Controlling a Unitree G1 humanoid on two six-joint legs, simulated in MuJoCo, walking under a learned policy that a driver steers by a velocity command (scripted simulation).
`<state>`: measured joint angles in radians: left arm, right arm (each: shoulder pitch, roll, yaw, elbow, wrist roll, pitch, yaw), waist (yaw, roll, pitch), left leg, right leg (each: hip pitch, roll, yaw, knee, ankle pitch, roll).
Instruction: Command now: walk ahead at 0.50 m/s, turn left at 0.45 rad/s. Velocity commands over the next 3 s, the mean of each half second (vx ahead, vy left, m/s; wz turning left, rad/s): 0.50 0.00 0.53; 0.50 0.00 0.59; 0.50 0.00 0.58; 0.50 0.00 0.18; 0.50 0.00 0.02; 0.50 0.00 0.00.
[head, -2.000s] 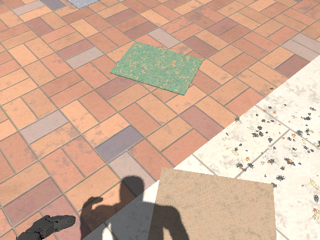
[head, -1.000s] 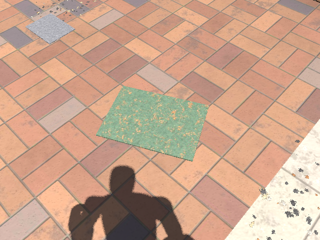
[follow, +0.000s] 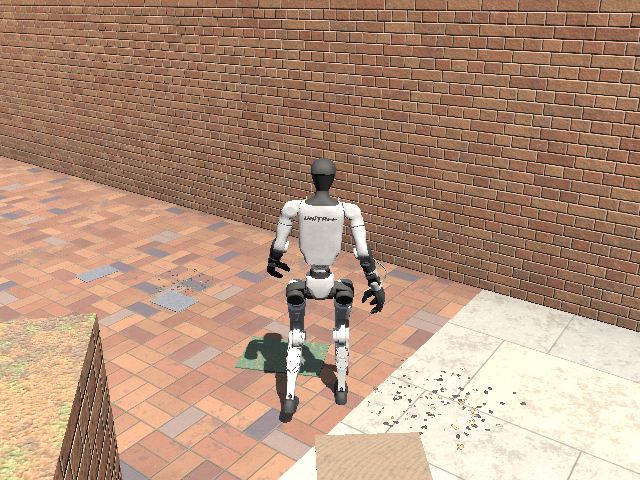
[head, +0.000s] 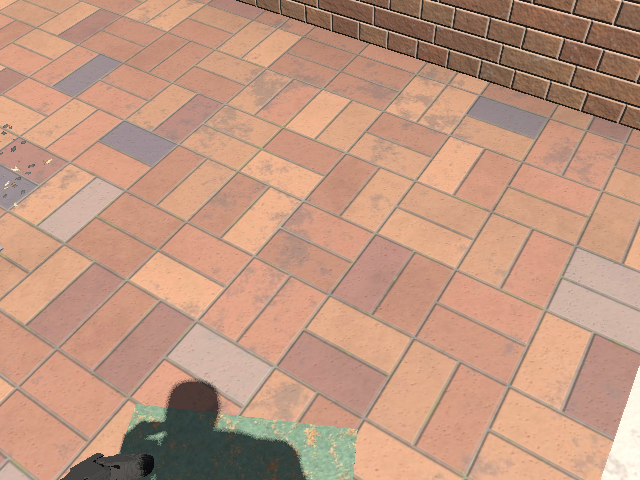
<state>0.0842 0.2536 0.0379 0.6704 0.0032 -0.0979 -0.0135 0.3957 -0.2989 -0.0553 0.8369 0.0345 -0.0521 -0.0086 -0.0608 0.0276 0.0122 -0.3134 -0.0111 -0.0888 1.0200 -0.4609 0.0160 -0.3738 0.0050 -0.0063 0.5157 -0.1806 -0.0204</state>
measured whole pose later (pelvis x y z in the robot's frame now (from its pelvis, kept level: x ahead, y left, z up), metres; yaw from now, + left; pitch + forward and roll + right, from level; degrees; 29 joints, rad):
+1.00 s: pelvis +0.53 +0.13 +0.00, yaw +36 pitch +1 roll -1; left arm 0.12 0.27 0.05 0.71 0.01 -0.11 -0.02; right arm 0.36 -0.31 -0.06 0.72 0.03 -0.02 -0.02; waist -0.03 0.03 0.01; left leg -0.35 -0.05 -0.13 1.13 -0.45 0.02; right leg -0.37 0.03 -0.01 0.52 -0.17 -0.02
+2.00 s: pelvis +0.91 +0.56 -0.01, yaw +57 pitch +2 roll +0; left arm 0.07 0.28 0.03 0.73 0.00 -0.10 -0.05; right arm 0.39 -0.30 -0.06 0.82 0.01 -0.04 -0.01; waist -0.05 0.01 0.03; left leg -0.15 -0.05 -0.09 0.90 -0.48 0.03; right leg -0.48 0.02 -0.05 0.57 -0.14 -0.05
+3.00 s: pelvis +1.22 +1.05 -0.01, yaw +57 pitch +2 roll +1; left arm 0.04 0.26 0.03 0.75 0.00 -0.09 -0.04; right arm 0.38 -0.30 -0.06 0.93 0.01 -0.04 -0.01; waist -0.07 -0.01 0.02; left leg 0.01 0.01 0.03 0.48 -0.44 0.00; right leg -0.49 -0.02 -0.03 0.53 -0.09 -0.05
